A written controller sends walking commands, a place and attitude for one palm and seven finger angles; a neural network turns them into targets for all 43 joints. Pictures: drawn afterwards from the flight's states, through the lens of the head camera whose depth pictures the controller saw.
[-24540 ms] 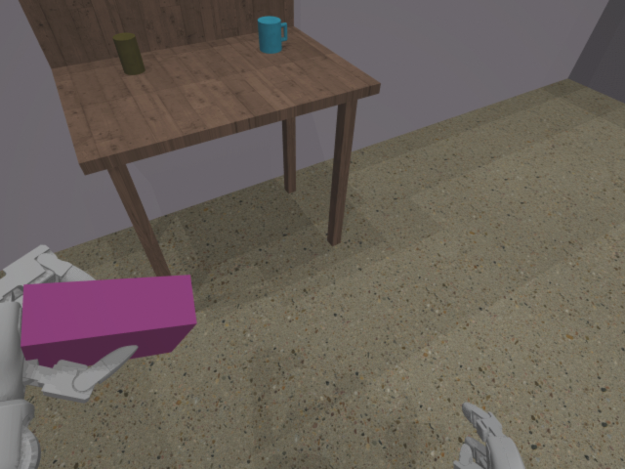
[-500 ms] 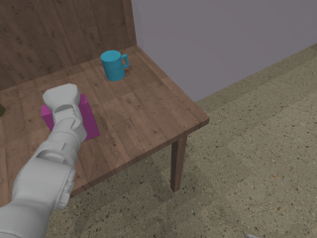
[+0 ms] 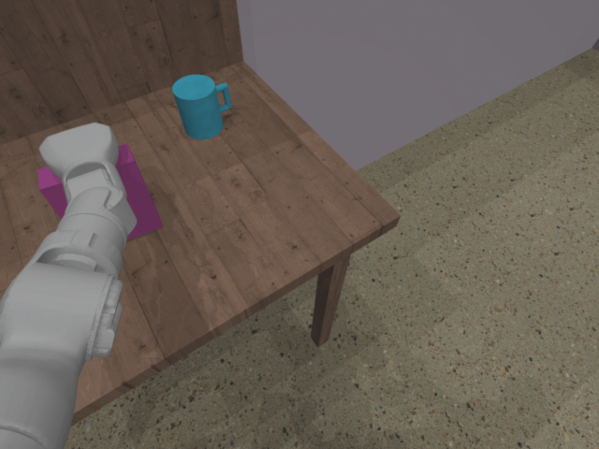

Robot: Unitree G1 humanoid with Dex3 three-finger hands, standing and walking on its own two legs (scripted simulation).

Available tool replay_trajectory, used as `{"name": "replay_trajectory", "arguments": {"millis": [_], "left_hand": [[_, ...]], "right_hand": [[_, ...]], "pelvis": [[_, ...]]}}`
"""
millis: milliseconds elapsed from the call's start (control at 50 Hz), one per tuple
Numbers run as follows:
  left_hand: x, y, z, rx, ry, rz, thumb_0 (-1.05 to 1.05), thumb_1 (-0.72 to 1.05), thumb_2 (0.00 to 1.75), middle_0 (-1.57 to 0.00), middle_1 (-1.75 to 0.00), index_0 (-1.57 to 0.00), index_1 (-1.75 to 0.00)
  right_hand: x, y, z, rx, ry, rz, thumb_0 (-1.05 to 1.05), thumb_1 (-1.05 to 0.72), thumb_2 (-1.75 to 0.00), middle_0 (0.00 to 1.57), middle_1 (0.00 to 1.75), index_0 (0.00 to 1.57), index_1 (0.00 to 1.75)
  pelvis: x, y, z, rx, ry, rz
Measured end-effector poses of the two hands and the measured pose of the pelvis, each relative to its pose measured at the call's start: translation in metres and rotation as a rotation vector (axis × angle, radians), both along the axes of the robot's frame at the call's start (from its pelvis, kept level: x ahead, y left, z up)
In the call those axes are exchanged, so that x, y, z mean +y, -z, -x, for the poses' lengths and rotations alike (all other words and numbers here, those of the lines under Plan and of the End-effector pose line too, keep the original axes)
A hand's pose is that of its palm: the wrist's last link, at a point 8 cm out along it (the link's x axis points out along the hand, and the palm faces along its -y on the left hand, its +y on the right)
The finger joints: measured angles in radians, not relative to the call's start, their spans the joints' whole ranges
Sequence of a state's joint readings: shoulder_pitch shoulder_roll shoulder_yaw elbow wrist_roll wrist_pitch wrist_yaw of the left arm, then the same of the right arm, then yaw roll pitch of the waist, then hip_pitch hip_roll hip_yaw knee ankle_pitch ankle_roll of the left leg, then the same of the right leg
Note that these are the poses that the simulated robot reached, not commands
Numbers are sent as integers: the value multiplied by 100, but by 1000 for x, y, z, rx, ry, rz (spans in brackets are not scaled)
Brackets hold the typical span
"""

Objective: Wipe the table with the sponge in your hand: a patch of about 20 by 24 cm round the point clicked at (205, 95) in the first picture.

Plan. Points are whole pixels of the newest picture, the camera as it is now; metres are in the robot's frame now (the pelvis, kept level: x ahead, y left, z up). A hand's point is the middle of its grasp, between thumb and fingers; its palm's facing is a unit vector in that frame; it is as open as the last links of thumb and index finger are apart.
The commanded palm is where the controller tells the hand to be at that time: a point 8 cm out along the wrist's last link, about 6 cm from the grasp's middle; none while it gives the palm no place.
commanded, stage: wipe back along the third lane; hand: left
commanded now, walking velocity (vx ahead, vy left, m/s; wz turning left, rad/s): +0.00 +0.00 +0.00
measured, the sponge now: (112, 211) +0.47 +0.26 +0.02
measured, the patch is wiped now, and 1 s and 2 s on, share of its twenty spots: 1.00 1.00 1.00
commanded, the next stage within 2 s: none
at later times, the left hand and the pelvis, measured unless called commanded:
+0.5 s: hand (96, 187) +0.47 +0.26 +0.07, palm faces -0.01 -0.01 -1.00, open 9.1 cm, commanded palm +0.43 +0.23 +0.11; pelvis +0.03 +0.03 +0.01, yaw +0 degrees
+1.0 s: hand (108, 217) +0.42 +0.23 +0.07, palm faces +0.00 -0.03 -1.00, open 9.1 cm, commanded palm +0.37 +0.21 +0.11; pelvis +0.04 +0.02 +0.01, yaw +2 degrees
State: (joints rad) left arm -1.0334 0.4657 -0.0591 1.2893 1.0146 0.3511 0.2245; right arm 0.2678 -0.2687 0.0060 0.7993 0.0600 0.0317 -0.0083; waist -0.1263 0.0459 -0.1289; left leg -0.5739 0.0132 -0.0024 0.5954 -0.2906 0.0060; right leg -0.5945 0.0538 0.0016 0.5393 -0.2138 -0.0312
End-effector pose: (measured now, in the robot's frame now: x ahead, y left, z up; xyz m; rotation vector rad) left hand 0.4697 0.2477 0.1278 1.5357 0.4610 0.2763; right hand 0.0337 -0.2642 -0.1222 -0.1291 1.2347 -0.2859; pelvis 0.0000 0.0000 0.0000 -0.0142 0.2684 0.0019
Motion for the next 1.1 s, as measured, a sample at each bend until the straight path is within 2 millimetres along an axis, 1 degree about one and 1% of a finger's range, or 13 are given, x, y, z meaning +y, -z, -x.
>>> {"name": "replay_trajectory", "arguments": {"millis": [120, 200, 260, 320, 360, 420, 540, 660, 740, 800, 860, 940, 1100], "left_hand": [[9, 0, -13, 7, 4, -1, 1, -52, 117, -86, -141, -89, -141], [9, 3, -14, -3, 34, -16, 1, -52, 117, -86, -141, -89, -141], [10, 4, -8, -38, 48, -16, 1, -52, 117, -85, -142, -88, -142], [9, 4, -1, -73, 54, -18, 0, -50, 115, -84, -143, -86, -144], [8, 4, 3, -91, 53, -23, 0, -48, 114, -82, -143, -85, -144], [6, 3, 9, -105, 47, -25, -1, -45, 112, -81, -144, -83, -145], [0, 2, 21, -105, 26, -16, -2, -42, 109, -78, -144, -80, -146], [-7, 1, 36, -107, 26, -11, -2, -41, 108, -77, -145, -79, -147], [-12, 2, 45, -108, 28, -10, -1, -41, 108, -77, -145, -79, -147], [-15, 1, 51, -108, 27, -9, 0, -41, 108, -77, -145, -79, -147], [-18, 1, 57, -107, 22, -7, 1, -41, 108, -77, -146, -80, -147], [-22, 2, 65, -108, 26, -5, 1, -41, 108, -77, -146, -80, -147], [-28, 2, 84, -124, 37, 7, 3, -41, 108, -77, -146, -80, -148]], "right_hand": [[9, -3, 6, 28, 12, 7, 1, -91, -90, 20, 30, 20, 30], [16, -3, 7, 43, 16, -2, 1, -91, -90, 20, 30, 20, 30], [23, -1, 2, 46, 11, -21, 1, -91, -90, 20, 30, 20, 30], [31, 1, -11, 34, -4, -42, 1, -91, -90, 20, 30, 20, 30], [36, 1, -23, 18, -20, -57, 1, -91, -90, 20, 30, 20, 30], [44, 1, -48, -20, -48, -76, 1, -91, -90, 20, 30, 20, 30], [57, -5, -108, -121, -118, -102, 1, -91, -90, 20, 30, 20, 30], [67, -19, -164, -212, -190, -113, 1, -91, -90, 20, 30, 20, 30], [71, -29, -191, -258, -227, -115, 1, -91, -90, 20, 30, 20, 30], [72, -35, -206, -284, -244, -116, 1, -91, -90, 20, 30, 20, 30], [72, -39, -214, -300, -256, -117, 1, -91, -90, 20, 30, 20, 30], [70, -41, -217, -309, -259, -121, 1, -91, -90, 20, 30, 20, 30], [61, -40, -204, -302, -246, -125, 1, -91, -90, 20, 30, 20, 30]], "pelvis": [[9, 0, -5, 17, 1, 6], [16, 0, -10, 22, 7, 10], [20, -1, -15, 11, 10, 12], [24, -2, -19, -5, 5, 13], [26, -3, -22, -16, 3, 13], [28, -4, -26, -31, -1, 12], [32, -6, -33, -61, -12, 10], [31, -8, -39, -88, -25, 8], [28, -9, -42, -104, -33, 5], [25, -9, -44, -116, -36, 4], [23, -10, -44, -127, -37, 2], [20, -10, -45, -139, -37, 1], [15, -11, -41, -168, -30, -4]]}}
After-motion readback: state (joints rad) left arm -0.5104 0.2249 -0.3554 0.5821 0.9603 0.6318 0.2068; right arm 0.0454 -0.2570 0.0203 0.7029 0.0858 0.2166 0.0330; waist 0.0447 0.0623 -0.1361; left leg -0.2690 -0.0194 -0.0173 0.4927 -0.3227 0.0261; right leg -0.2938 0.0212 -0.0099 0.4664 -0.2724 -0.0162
